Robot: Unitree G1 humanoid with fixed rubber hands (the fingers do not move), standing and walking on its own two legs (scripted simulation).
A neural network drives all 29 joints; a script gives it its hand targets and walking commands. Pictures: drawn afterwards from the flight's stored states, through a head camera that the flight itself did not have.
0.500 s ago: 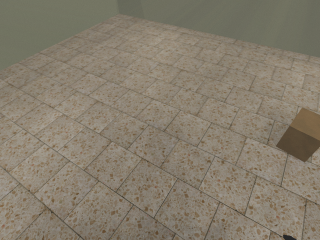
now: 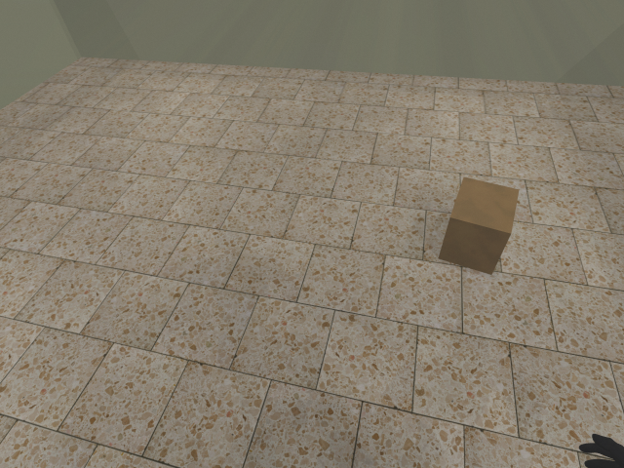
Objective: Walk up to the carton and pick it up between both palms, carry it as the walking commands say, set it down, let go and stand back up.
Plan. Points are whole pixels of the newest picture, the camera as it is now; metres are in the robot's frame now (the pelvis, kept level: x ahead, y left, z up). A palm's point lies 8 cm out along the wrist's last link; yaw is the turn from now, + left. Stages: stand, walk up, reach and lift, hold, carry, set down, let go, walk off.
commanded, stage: walk up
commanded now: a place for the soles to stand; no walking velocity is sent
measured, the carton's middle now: (477, 225) +1.12 -0.54 -0.64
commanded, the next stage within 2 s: none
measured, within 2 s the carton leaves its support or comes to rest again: neither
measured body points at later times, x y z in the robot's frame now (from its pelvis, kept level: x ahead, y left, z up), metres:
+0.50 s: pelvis +0.18 -0.08 -0.01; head +0.21 -0.08 +0.44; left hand +0.48 +0.17 -0.06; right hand +0.09 -0.44 -0.08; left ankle +0.13 +0.10 -0.68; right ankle +0.22 -0.21 -0.73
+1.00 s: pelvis +0.35 -0.16 +0.00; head +0.36 -0.16 +0.45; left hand +0.60 +0.08 -0.08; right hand +0.24 -0.53 -0.06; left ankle +0.40 -0.02 -0.73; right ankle +0.37 -0.33 -0.71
